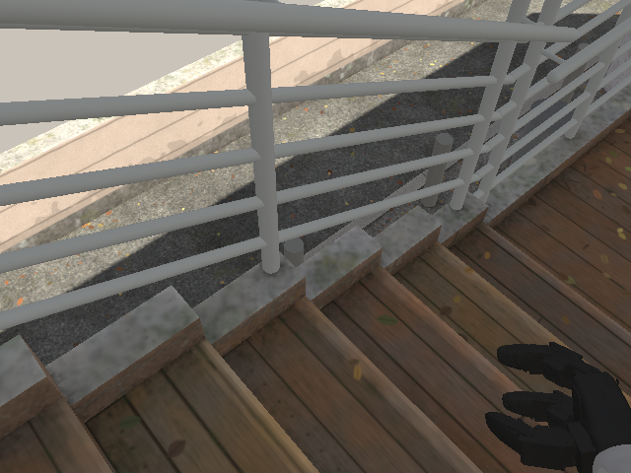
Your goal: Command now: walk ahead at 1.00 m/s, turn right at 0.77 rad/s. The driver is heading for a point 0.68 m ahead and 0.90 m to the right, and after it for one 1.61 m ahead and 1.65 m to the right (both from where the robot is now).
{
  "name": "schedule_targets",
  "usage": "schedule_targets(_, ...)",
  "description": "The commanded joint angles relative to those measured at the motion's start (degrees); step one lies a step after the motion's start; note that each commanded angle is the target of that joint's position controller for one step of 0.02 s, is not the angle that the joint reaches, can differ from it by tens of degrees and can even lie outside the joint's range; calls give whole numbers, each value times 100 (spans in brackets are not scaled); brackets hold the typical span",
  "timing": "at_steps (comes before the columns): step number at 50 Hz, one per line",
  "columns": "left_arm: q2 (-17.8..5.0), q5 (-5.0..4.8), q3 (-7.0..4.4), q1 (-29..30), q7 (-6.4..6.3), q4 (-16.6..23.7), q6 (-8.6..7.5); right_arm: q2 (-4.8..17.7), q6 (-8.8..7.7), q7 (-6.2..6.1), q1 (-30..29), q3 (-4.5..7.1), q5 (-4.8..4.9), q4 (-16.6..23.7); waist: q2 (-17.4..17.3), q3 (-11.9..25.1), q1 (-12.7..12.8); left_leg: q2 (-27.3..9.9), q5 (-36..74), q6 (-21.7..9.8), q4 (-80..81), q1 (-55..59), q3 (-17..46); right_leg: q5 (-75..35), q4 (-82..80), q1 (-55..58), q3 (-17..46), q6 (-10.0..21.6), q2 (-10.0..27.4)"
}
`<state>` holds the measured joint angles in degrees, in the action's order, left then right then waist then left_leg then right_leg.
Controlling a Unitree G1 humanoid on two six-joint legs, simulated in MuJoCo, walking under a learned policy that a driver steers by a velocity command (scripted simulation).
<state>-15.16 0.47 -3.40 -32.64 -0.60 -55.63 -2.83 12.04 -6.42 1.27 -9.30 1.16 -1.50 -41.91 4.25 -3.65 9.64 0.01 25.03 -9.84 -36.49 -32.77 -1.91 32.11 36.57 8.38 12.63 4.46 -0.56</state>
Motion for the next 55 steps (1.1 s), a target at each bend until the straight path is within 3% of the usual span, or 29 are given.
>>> schedule_targets(1, -345, -351, 14, -385, 69, 48, 20, 551, -215, 48, 1488, 254, -252, 101, -1208, 1197, -1192, -363, -847, 429, 1286, 5344, 780, -4536, 2515, -3867, 105, -202, 30)
schedule_targets(3, -1073, -251, -245, 1578, -43, 587, -144, 710, -294, -62, 2694, 319, -447, -337, -1110, 1214, -2242, -1149, -522, 426, 1434, 6181, 1285, -962, 3538, -5169, -38, -10, 5)
schedule_targets(5, -886, -62, -256, 2094, -26, 902, -107, 898, -329, -171, 2977, 401, -508, -659, -1066, 1020, -2113, -1443, 815, 366, 1254, 5590, 1270, -352, 3314, -5297, -631, -46, 136)
schedule_targets(8, -105, 278, -167, 2299, 202, 1052, -27, 337, -515, -414, 3005, 324, 40, -1034, -1018, -4, -1752, -621, -1783, 626, 1522, 3454, 231, -2094, 1503, -4313, -1005, -94, 458)
schedule_targets(11, 55, 378, -95, 1506, 447, 1150, 23, -109, -630, -641, 2185, 174, 286, -901, -482, -509, -986, -372, -2288, 660, 842, 711, -309, -3615, 95, -1986, -1765, -591, -188)
schedule_targets(13, 403, 408, 73, 640, 563, 1263, 194, 323, -665, -555, 2114, 270, 509, -698, -844, 291, -473, -1314, -1909, 673, -200, -503, 158, -5051, 1880, -540, -1778, -90, -87)
schedule_targets(16, -870, 330, -164, -2815, 288, 516, 246, 579, -716, -342, -929, 231, -66, 337, 1194, 787, 2222, -130, -5525, 1367, -5837, -3787, -662, -4788, 264, 2482, -610, 1226, 490)
schedule_targets(17, -2393, 156, -516, -1767, 55, 883, 149, 531, -663, -344, 4, 69, -312, 1206, 3443, 1134, 1018, 174, -7643, 1442, -6199, -5273, 531, -1917, -1207, 2719, 3557, 1811, 2101)
schedule_targets(18, -1677, 266, -346, -1180, -162, 1404, -52, 1503, -613, -357, -670, 237, -582, 970, 936, 109, 1254, -325, -7883, 1197, -5345, -5285, 1418, -1384, -1048, 1348, 4103, 1615, 1924)
schedule_targets(20, -1639, 365, -282, 622, -266, 1635, -134, 1595, -434, -120, 628, 264, -483, 80, -1189, -531, -198, -57, -6550, 1150, -3687, -3053, 496, -1697, -891, -1106, 2386, 1479, 942)
schedule_targets(21, -2009, 384, -431, 1306, -275, 1719, -188, 1455, -388, -84, 1891, 278, -381, -17, -338, -117, -997, 13, -5269, 1002, -3194, -1958, 402, -1526, -568, -2034, 2681, 1592, 1102)
schedule_targets(23, -1052, 174, -205, 2710, -355, 1718, -421, 1513, -310, -205, 2650, 311, 2, -402, -783, -135, -2004, -319, -180, 1221, -1619, 1998, 671, 166, 305, -5544, 1266, 988, 164)
schedule_targets(25, -1181, -214, -226, 2686, -274, 1425, -315, 1050, -30, -75, 3227, 188, 148, -527, -692, 275, -2253, -202, 783, 1230, -254, 4471, 271, 114, 1124, -6060, 124, 637, -407)
schedule_targets(28, -1204, 17, -354, 2911, -82, 1212, -201, 1417, 401, -92, 4945, 429, -59, -972, -1012, 630, -3302, -722, -560, 680, -81, 5222, 841, 325, 5346, -5210, -345, 332, -875)
schedule_targets(29, -710, 83, -269, 3224, -120, 1545, -136, 1415, 352, -28, 5490, 428, -144, -1182, -1342, 322, -3330, -974, -2138, 864, -107, 4640, 1289, 352, 6966, -5350, -198, 353, -1017)
schedule_targets(30, 31, 13, -85, 2085, -207, 1895, -118, 1147, 171, 72, 5023, 265, -134, -1169, -2632, -75, -1820, -1324, -1777, 2023, -515, 4501, 1789, -338, 6479, -6703, 200, 541, -738)
schedule_targets(31, 192, 144, 16, 1344, -229, 1569, -22, 1070, 47, 32, 4542, 308, 143, -970, -2954, -178, -1307, -1673, -1364, 2494, 93, 3874, 2630, -496, 6586, -6801, -124, 447, -407)
schedule_targets(33, -245, 384, -25, 1436, 83, 1481, 154, 762, 32, -218, 2827, 218, 51, -489, -1071, -159, -418, -2086, -6381, 1278, 1509, 1495, 4190, -1887, 5598, -5970, -321, 187, -101)
schedule_targets(35, -354, 213, -96, 2357, 194, 1518, 304, 1070, -149, -269, 3133, 311, -64, -755, -347, -899, -804, -1736, -4911, 1214, 387, 254, 2692, -2826, 4340, -5811, -391, 85, 139)
schedule_targets(37, -48, 269, 0, 2434, 300, 1548, 348, 1106, -251, -184, 3437, 356, 41, -1026, -1328, -348, -797, -1307, -3079, 1500, 48, 203, 1581, -3425, 3787, -4993, -1219, 189, -123)
schedule_targets(39, -45, 387, 24, 2916, 326, 1677, 269, 480, -358, -192, 4203, 267, 193, -1394, -1063, -270, -1075, -979, -2861, 1700, -562, 1062, 1130, -4861, 2686, -5495, -1290, 440, -113)
schedule_targets(44, 317, 98, 278, 3424, 545, 1684, 19, 241, 150, -531, 4403, 130, 135, -1482, -606, -414, -962, -919, -2371, 1559, -1107, 645, -388, -5706, 580, -2894, -2284, 359, -664)
schedule_targets(46, -160, 113, 102, 2428, 347, 1200, 76, 785, 283, -711, 4055, 262, -28, -1305, -757, -102, -683, -900, -379, 1599, -2695, 798, -792, -4729, 284, -1731, -2642, 508, -849)
schedule_targets(48, -1071, -202, -320, -893, 188, 231, 177, 1223, 406, -809, 1841, 500, -75, -705, 373, 594, 1440, -363, -2924, 1853, -8806, -1537, -883, -4335, -596, 1123, -701, 1860, 248)
schedule_targets(49, -1464, -352, -390, -642, 14, 117, 153, 725, 423, -784, 1755, 315, -137, -229, 1232, 237, 770, -87, -6415, 1906, -9474, -3441, -645, -6934, 123, 1749, -241, 1928, 498)
schedule_targets(51, -1048, -233, -222, 293, -156, 644, 165, 729, 252, -542, 2712, 244, -160, 53, -1793, 1190, -510, -466, -5506, 1521, -7721, -3788, 533, -6212, -177, 1940, 1327, 2002, 1203)
schedule_targets(52, -897, -87, -116, 1220, -294, 810, 129, 708, 220, -401, 2689, 280, -190, 147, -2165, 845, -1081, -305, -4849, 1496, -5877, -3052, 838, -5023, -991, 578, 1570, 2014, 977)
schedule_targets(53, -998, 47, -122, 1773, -306, 945, -26, 591, 328, -429, 2729, 283, -158, 310, -1045, 238, -1541, -528, -4997, 1495, -4392, -2338, 1365, -4210, -1360, -1300, 3087, 2336, 1622)
schedule_targets(55, -731, 328, -115, 2107, -128, 1125, -326, 1069, 598, -590, 2830, 374, -346, -12, -1622, 148, -1633, -736, -3788, 1538, -3727, -1463, 1292, -5307, -1067, -2108, 2978, 2181, 1539)
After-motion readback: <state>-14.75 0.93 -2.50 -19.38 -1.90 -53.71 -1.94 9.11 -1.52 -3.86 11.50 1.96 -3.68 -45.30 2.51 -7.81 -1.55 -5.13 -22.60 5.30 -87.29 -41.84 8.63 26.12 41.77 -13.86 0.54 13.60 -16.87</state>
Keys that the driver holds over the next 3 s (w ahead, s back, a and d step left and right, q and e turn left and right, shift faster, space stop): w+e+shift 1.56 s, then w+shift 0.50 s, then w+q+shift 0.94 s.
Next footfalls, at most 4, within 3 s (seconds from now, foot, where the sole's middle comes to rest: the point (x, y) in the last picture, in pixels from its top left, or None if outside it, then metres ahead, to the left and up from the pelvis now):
0.30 right None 0.35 -0.06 -0.87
0.56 left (361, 384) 0.75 0.01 -1.02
0.96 right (437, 358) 0.94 -0.20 -1.18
1.28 left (470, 286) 1.32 -0.33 -1.33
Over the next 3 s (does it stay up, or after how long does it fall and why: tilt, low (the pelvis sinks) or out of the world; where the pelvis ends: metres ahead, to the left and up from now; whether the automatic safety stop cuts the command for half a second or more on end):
stays up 1.35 -1.70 -0.90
